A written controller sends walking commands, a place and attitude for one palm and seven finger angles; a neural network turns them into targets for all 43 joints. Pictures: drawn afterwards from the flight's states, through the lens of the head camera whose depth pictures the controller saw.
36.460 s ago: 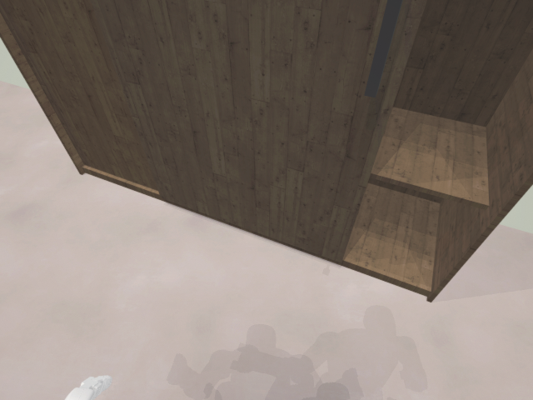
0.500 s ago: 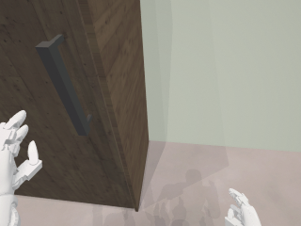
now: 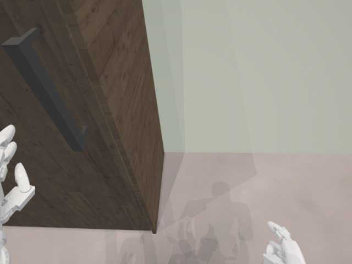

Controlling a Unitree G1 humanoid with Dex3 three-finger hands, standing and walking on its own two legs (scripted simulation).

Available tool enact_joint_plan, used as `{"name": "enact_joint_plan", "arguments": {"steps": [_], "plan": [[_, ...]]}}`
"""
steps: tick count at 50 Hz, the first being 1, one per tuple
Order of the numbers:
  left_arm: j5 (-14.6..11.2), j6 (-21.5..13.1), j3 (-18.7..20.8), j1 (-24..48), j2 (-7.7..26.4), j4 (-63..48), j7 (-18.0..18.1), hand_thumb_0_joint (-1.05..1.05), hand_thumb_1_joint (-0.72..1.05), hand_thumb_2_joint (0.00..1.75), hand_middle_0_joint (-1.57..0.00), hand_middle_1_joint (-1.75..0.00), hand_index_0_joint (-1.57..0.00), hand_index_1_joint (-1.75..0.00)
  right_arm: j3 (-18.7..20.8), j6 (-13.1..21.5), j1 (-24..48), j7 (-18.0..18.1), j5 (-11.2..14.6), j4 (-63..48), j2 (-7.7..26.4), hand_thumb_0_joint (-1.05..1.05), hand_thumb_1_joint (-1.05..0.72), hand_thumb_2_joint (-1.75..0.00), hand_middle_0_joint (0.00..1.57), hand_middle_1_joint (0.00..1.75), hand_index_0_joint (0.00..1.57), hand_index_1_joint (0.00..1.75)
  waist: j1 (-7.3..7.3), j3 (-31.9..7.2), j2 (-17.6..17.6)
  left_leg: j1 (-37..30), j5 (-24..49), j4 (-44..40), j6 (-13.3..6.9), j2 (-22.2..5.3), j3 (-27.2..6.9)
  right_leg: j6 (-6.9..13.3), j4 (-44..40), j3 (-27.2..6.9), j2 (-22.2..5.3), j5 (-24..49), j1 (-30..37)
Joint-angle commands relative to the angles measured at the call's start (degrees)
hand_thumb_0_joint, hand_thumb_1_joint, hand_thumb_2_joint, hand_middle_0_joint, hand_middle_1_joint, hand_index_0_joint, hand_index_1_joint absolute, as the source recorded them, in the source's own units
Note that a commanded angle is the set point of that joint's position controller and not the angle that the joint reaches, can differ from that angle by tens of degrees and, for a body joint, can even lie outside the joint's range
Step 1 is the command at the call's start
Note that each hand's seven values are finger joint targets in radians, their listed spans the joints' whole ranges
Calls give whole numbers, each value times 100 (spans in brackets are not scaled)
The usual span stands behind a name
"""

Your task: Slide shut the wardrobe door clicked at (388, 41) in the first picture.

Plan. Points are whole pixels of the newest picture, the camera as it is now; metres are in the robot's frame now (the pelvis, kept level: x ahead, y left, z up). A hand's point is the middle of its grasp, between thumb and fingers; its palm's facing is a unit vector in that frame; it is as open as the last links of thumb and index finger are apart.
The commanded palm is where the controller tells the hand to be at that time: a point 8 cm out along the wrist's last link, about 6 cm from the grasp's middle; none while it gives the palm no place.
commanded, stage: step back with the hand held close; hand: left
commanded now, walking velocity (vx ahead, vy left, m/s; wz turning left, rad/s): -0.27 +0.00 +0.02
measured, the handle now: (59, 98) +0.37 +0.27 +0.21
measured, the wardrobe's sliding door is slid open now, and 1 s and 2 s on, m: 0.00 0.00 0.00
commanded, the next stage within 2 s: stop stepping back and stand still in 1.24 s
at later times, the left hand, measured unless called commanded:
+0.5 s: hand out of the picture +0.15 +0.32 +0.14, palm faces +0.49 -0.76 -0.43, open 7.4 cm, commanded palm +0.10 +0.35 +0.18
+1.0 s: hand out of the picture +0.09 +0.34 +0.16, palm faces +0.54 -0.72 -0.43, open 7.4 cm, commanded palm +0.04 +0.36 +0.18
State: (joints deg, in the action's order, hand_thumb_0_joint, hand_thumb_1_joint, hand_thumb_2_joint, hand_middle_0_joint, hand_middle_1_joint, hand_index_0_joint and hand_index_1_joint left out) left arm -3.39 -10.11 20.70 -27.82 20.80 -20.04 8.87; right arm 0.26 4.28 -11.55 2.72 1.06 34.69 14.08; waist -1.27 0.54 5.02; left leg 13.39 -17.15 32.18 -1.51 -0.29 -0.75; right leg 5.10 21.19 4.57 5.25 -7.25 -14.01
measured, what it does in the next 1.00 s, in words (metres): walks backwards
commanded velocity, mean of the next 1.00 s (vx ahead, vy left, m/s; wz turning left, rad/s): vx -0.32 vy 0.00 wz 0.03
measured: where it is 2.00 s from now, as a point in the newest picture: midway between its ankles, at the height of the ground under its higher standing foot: outside the picture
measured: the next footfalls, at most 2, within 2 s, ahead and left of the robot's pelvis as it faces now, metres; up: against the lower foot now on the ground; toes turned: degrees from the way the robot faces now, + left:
right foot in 1.18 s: -0.24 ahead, -0.09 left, +0.00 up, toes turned -2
left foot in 1.50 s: -0.19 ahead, +0.12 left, +0.00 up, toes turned +2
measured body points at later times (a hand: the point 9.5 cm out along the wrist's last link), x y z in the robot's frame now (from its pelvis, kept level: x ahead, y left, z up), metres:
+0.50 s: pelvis -0.05 +0.05 -0.02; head -0.06 +0.04 +0.43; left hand +0.12 +0.36 +0.16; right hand +0.11 -0.18 -0.11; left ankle -0.02 +0.12 -0.74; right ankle +0.05 -0.06 -0.74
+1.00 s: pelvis -0.09 +0.05 -0.02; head -0.09 +0.07 +0.43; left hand +0.06 +0.37 +0.19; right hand +0.06 -0.18 -0.10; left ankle -0.02 +0.12 -0.74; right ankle -0.16 -0.08 -0.70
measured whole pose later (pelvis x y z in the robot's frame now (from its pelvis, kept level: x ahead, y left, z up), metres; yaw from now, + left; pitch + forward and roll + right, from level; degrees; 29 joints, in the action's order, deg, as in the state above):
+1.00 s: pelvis -0.09 +0.05 -0.02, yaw +1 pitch +2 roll -3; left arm -1.4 -13.2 27.0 -31.3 21.7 -29.2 10.6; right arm 0.7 7.4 -15.6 4.4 -1.4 36.9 11.8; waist -1.0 -2.6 1.1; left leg 27.7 -13.3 38.3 -4.9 0.5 3.3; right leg -1.0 52.8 -0.8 3.1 -26.2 -21.0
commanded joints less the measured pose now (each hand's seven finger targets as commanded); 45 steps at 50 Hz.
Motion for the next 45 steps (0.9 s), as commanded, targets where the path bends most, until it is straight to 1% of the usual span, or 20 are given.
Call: {"name": "enact_joint_plan", "arguments": {"steps": [1,3,6,7,11,16,20,22,25,27,30,32,34,36,38,40,41,42,44,45], "plan": [[77,-384,708,-99,1244,-1399,155,0,90,90,-20,-30,-20,-30,240,135,368,60,58,-903,563,0,-90,-90,20,30,20,30,117,-1025,-454,281,122,56,-14,-231,-174,-36,-374,-1737,-2006,96,381],[71,-402,928,-176,1470,-1830,218,0,90,90,-20,-30,-20,-30,245,100,450,137,45,-963,591,0,-90,-90,20,30,20,30,125,-1082,-209,212,545,-277,-36,-298,-199,-144,-86,-1456,-1780,283,395],[66,-377,1258,-386,1638,-2060,277,0,90,90,-20,-30,-20,-30,282,38,534,223,34,-1095,616,0,-90,-90,20,30,20,30,112,-1175,-210,460,1271,-366,-81,-423,-411,-268,388,-1178,-1377,826,610],[60,-366,1403,-409,1740,-2090,301,0,90,90,-20,-30,-20,-30,275,9,578,254,24,-1083,646,0,-90,-90,20,30,20,30,97,-1221,-1,545,1488,-499,-87,-516,-551,-287,611,-1046,-1257,988,693],[63,-264,1276,-668,1375,-1651,280,0,90,90,-20,-30,-20,-30,312,-33,513,296,13,-1112,677,0,-90,-90,20,30,20,30,47,-1058,-38,1093,1634,-729,-175,-782,-764,-430,1102,-891,-916,879,813],[123,-202,932,-397,1049,-1317,220,0,90,90,-20,-30,-20,-30,295,22,386,302,-10,-1040,774,0,-90,-90,20,30,20,30,63,-673,-126,1712,732,-935,-294,-964,-883,-478,1449,-904,-831,178,568],[248,-195,789,321,1012,-1427,198,0,90,90,-20,-30,-20,-30,261,92,364,324,-34,-1073,807,0,-90,-90,20,30,20,30,76,-268,-168,2689,-889,-1226,-490,-1066,-1040,-513,1873,-963,-764,-293,757],[350,-265,889,872,1171,-1758,209,0,90,90,-20,-30,-20,-30,264,135,385,346,-52,-1117,828,0,-90,-90,20,30,20,30,77,-165,-17,3255,-1800,-1412,-585,-1080,-1153,-532,2132,-962,-702,-336,1065],[467,-368,928,1224,1127,-1871,222,0,90,90,-20,-30,-20,-30,254,233,324,336,-99,-1159,803,0,-90,-90,20,30,20,30,104,0,149,3975,-2688,-1548,-685,-1097,-1253,-541,2484,-931,-657,-447,1475],[508,-448,1131,1348,1320,-1998,238,0,90,90,-20,-30,-20,-30,279,276,325,335,-100,-1194,796,0,-90,-90,20,30,20,30,90,-65,119,4222,-2935,-1421,-701,-1026,-1237,-519,2532,-1005,-666,-434,1660],[496,-560,1160,1046,1195,-1882,220,0,90,90,-20,-30,-20,-30,262,352,219,276,-107,-1170,709,0,-90,-90,20,30,20,30,118,-101,-257,4119,-2893,-890,-602,-706,-1035,-357,2113,-1424,-899,-501,1448],[438,-605,1275,813,1259,-1757,210,0,90,90,-20,-30,-20,-30,292,353,161,227,-102,-1106,667,0,-90,-90,20,30,20,30,141,-156,-785,3541,-2477,-192,-422,-430,-831,-140,1327,-2013,-1308,-787,754],[329,-624,1198,543,1226,-1799,214,0,90,90,-20,-30,-20,-30,223,323,176,140,-115,-987,564,0,-90,-90,20,30,20,30,175,-239,-1038,2536,-1787,469,-205,-277,-699,163,529,-2510,-1843,-1248,-237],[271,-637,1182,202,1217,-1713,243,0,90,90,-20,-30,-20,-30,194,265,215,81,-108,-914,518,0,-90,-90,20,30,20,30,186,-413,-1088,1875,-1297,689,-117,-266,-652,253,235,-2464,-2017,-1317,-702],[233,-678,1246,-156,1241,-1838,278,0,90,90,-20,-30,-20,-30,199,246,226,73,-63,-926,532,0,-90,-90,20,30,20,30,193,-757,-795,1663,-823,352,-131,-406,-723,135,563,-2039,-1842,-858,-532],[253,-726,1392,-346,1311,-2068,312,0,90,90,-20,-30,-20,-30,238,258,244,124,-35,-1002,612,0,-90,-90,20,30,20,30,163,-975,-304,1918,-523,-272,-279,-698,-905,-193,1320,-1400,-1285,-421,-98],[287,-762,1491,-380,1322,-2189,319,0,90,90,-20,-30,-20,-30,270,296,263,158,-27,-1058,691,0,-90,-90,20,30,20,30,135,-1055,158,2450,-719,-707,-427,-981,-1109,-371,1952,-1058,-943,-234,454],[323,-782,1602,-385,1358,-2258,321,0,90,90,-20,-30,-20,-30,306,357,345,199,-28,-1132,731,0,-90,-90,20,30,20,30,75,-1093,606,3066,-1064,-1143,-554,-1297,-1330,-508,2554,-758,-665,-271,1029],[346,-794,1567,-111,1279,-2398,299,0,90,90,-20,-30,-20,-30,333,485,331,225,-170,-1061,747,0,-90,-90,20,30,20,30,113,-794,1120,3710,-1559,-2068,-778,-1869,-1803,-650,3842,-591,-221,-1246,1241],[332,-772,1522,106,1282,-2432,311,0,90,90,-20,-30,-20,-30,351,540,317,247,-213,-972,707,0,-90,-90,20,30,20,30,135,-641,946,3560,-1254,-2122,-835,-1958,-1869,-645,4290,-683,-169,-1524,940]]}}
